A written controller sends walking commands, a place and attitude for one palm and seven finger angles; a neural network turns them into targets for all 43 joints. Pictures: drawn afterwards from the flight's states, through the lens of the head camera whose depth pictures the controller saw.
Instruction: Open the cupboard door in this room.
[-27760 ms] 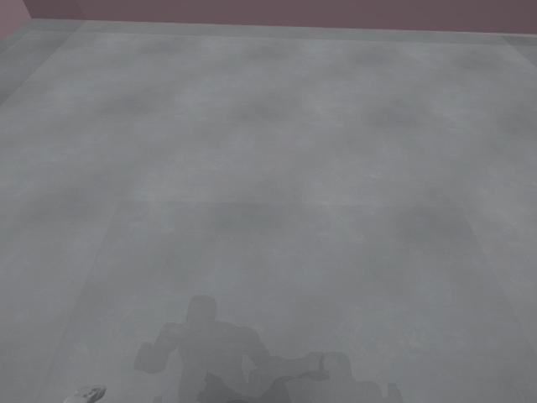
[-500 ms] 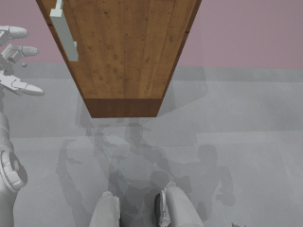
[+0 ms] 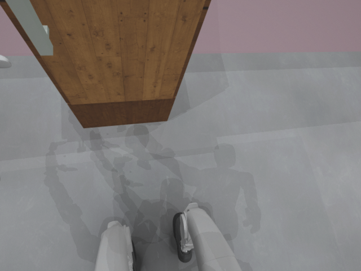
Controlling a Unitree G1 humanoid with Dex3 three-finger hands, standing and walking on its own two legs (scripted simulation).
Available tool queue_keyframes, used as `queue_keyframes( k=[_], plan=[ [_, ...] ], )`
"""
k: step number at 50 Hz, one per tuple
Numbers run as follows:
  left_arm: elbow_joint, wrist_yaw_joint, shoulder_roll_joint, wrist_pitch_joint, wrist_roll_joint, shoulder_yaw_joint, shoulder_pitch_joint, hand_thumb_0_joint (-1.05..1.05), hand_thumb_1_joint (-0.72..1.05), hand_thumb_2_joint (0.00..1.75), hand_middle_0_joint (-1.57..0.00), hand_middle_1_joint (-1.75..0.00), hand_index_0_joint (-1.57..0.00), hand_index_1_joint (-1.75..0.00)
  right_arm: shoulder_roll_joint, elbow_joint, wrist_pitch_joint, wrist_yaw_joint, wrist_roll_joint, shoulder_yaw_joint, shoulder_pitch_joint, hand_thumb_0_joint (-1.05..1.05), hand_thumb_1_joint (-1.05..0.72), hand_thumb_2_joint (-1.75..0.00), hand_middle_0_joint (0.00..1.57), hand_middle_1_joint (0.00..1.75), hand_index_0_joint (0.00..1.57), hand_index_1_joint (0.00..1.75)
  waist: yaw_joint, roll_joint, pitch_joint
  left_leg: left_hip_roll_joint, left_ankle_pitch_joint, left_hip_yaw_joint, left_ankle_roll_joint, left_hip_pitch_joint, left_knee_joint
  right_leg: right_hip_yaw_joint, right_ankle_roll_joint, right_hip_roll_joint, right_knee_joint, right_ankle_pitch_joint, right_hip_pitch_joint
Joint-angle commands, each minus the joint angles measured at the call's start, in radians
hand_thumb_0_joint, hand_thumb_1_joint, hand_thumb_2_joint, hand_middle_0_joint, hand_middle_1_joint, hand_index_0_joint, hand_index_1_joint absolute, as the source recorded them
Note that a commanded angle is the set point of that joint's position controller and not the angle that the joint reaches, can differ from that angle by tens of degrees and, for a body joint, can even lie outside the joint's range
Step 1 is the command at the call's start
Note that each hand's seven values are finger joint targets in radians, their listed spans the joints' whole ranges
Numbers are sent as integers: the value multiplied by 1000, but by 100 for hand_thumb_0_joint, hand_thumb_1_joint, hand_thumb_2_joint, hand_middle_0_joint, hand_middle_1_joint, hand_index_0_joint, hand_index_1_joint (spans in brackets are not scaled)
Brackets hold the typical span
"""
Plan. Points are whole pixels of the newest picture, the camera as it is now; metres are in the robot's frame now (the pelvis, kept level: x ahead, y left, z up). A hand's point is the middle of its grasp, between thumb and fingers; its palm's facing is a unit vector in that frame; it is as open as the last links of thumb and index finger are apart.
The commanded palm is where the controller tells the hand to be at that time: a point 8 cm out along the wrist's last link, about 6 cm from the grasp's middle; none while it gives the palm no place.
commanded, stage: move the hooked fingers beside the handle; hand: left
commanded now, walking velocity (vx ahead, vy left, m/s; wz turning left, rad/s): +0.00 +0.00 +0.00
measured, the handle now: (30, 12) +0.60 +0.20 +0.07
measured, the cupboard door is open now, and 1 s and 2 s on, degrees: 0 0 0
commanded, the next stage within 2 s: slide the fingers in behind the handle in 0.68 s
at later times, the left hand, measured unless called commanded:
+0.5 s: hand out of the picture +0.55 +0.27 +0.07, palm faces +0.02 -1.00 -0.03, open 14.0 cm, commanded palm +0.54 +0.29 +0.07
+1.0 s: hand out of the picture +0.55 +0.25 +0.07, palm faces +0.00 -1.00 -0.03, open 14.0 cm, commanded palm +0.54 +0.28 +0.07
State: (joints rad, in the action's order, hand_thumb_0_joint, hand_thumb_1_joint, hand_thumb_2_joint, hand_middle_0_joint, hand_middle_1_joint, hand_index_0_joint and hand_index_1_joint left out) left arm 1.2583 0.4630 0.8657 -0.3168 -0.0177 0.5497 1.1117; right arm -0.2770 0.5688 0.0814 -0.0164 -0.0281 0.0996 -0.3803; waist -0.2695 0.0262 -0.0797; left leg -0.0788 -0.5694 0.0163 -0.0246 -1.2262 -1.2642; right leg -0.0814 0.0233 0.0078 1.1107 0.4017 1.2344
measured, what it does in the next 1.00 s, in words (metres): stands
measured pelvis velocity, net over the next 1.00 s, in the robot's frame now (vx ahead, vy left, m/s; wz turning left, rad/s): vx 0.01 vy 0.00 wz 0.01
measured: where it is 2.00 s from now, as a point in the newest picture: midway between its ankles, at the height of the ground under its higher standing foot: (157, 258)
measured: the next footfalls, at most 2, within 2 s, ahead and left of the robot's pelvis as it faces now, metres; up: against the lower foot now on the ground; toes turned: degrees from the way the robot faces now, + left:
none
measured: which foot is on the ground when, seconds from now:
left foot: down 0.00-1.00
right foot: down 0.00-1.00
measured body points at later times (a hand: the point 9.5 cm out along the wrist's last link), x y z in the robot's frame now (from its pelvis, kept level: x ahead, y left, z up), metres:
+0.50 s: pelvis +0.02 +0.00 +0.01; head +0.21 +0.05 +0.42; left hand +0.55 +0.33 +0.07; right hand +0.02 -0.26 -0.08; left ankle +0.00 +0.10 -0.63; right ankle +0.06 -0.14 -0.63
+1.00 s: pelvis +0.01 +0.00 +0.01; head +0.20 +0.04 +0.41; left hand +0.55 +0.31 +0.07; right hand +0.01 -0.27 -0.09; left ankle +0.00 +0.10 -0.63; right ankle +0.06 -0.14 -0.63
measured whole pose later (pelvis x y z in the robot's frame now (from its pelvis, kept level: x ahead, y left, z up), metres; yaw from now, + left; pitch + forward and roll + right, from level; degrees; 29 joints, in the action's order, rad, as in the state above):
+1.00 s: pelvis +0.01 +0.00 +0.01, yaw +0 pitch +29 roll -6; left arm 1.19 0.43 0.75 -0.33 -0.05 0.51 1.03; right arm -0.27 0.58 0.10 0.00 -0.03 0.08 -0.37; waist -0.24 0.02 -0.09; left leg -0.08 -0.57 0.02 -0.02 -1.17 -1.23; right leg -0.09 0.02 0.01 1.08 0.41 1.18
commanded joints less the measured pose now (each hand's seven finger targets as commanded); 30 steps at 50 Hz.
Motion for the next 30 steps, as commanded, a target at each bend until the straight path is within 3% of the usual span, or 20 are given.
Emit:
queue_keyframes(
  k=[1, 3, 5, 9, 11, 13, 14, 16, 18, 20, 22, 23, 26, 30],
  plan=[
    [-223, 17, 288, -38, -34, 40, 298, 0, -50, 30, -30, -120, -30, -120, -219, -35, 16, -3, 0, -84, -223, 0, -90, -90, 20, 30, 20, 30, 40, 266, -617, 22, 584, 66, 1, 459, 153, 17, -40, -54, -73, -286, -322],
    [-288, 18, 301, -46, -41, 60, 313, 0, -50, 30, -30, -120, -30, -120, -221, -31, 20, 0, -1, -92, -233, 0, -90, -90, 20, 30, 20, 30, 43, 288, -666, 17, 647, 80, 7, 527, 153, 14, -42, -55, -71, -298, -305],
    [-288, 11, 281, -45, -53, 62, 306, 0, -50, 30, -30, -120, -30, -120, -217, -26, 21, 3, -1, -95, -233, 0, -90, -90, 20, 30, 20, 30, 36, 259, -637, 16, 630, 76, 4, 518, 154, 13, -38, -58, -82, -295, -303],
    [-336, -8, 292, -62, -47, 67, 340, 0, -50, 30, -30, -120, -30, -120, -214, -9, 20, 6, -3, -98, -236, 0, -90, -90, 20, 30, 20, 30, 37, 312, -645, 15, 669, 84, 13, 566, 156, 13, -42, -58, -84, -296, -289],
    [-310, -9, 221, -57, -46, 21, 305, 0, -50, 30, -30, -120, -30, -120, -208, -4, 20, 10, -3, -99, -233, 0, -90, -90, 20, 30, 20, 30, 30, 297, -611, 15, 663, 83, 12, 575, 163, 9, -42, -60, -97, -282, -274],
    [-304, -8, 197, -53, -49, 1, 318, 0, -50, 30, -30, -120, -30, -120, -208, 2, 22, 10, -2, -98, -234, 0, -90, -90, 20, 30, 20, 30, 22, 318, -594, 11, 685, 88, 16, 600, 167, 5, -43, -60, -102, -276, -249],
    [-286, -9, 216, -50, -50, 21, 296, 0, -50, 30, -30, -120, -30, -120, -210, 1, 25, 7, -2, -100, -237, 0, -90, -90, 20, 30, 20, 30, 29, 280, -591, 14, 671, 86, 13, 577, 167, 5, -42, -60, -103, -279, -269],
    [-270, -10, 180, -43, -52, -8, 289, 0, -50, 30, -30, -120, -30, -120, -206, -4, 23, 7, -1, -98, -231, 0, -90, -90, 20, 30, 20, 30, 22, 270, -564, 18, 649, 79, 9, 551, 173, 7, -41, -60, -108, -284, -281],
    [-269, -13, 204, -51, -48, 8, 285, 0, -50, 30, -30, -120, -30, -120, -208, -7, 26, 6, -2, -96, -232, 0, -90, -90, 20, 30, 20, 30, 30, 285, -568, 16, 675, 82, 13, 566, 171, 6, -44, -59, -101, -289, -273],
    [-243, -17, 202, -53, -49, 8, 281, 0, -50, 30, -30, -120, -30, -120, -206, -11, 26, 4, -2, -95, -226, 0, -90, -90, 20, 30, 20, 30, 22, 233, -544, 21, 631, 70, 4, 507, 165, 11, -41, -59, -101, -304, -303],
    [-283, -20, 236, -73, -49, 32, 293, 0, -50, 30, -30, -120, -30, -120, -206, -20, 25, 4, -2, -95, -223, 0, -90, -90, 20, 30, 20, 30, 37, 271, -577, 23, 651, 69, 6, 518, 164, 15, -46, -58, -90, -328, -329],
    [-291, -18, 220, -75, -45, 19, 276, 0, -50, 30, -30, -120, -30, -120, -204, -23, 27, 6, -1, -96, -223, 0, -90, -90, 20, 30, 20, 30, 44, 294, -604, 22, 680, 68, 11, 551, 165, 15, -46, -59, -89, -329, -323],
    [-295, -17, 187, -79, -58, 7, 263, 0, -50, 30, -30, -120, -30, -120, -202, -22, 29, 9, 0, -100, -214, 0, -90, -90, 20, 30, 20, 30, 39, 275, -591, 21, 686, 69, 11, 552, 163, 15, -43, -58, -94, -334, -323],
    [-288, -11, 197, -73, -66, 19, 265, 0, -50, 30, -30, -120, -30, -120, -203, -22, 30, 6, 4, -101, -209, 0, -90, -90, 20, 30, 20, 30, 36, 238, -586, 25, 642, 61, 4, 514, 163, 19, -40, -59, -98, -341, -352]
  ],
)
